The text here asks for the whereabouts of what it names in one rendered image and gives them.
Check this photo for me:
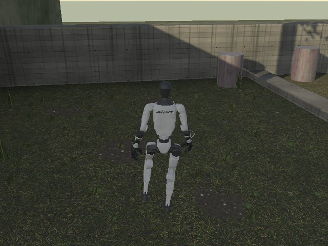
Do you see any left robot forearm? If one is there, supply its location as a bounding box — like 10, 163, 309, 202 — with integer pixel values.
132, 124, 144, 148

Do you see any right robot shin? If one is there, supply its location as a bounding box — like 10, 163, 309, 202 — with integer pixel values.
166, 173, 175, 206

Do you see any right robot forearm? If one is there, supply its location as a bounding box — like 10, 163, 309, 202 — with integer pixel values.
183, 124, 192, 143

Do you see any right robot upper arm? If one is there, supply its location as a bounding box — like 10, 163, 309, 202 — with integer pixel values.
176, 104, 188, 131

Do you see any left robot hand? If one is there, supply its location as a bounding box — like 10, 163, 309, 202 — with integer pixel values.
131, 146, 142, 160

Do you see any left robot upper arm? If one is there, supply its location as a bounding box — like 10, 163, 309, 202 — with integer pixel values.
140, 103, 154, 132

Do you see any right robot hand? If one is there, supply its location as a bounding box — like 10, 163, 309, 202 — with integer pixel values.
181, 141, 193, 152

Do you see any robot right thigh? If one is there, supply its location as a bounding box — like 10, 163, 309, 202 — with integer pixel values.
166, 143, 181, 181

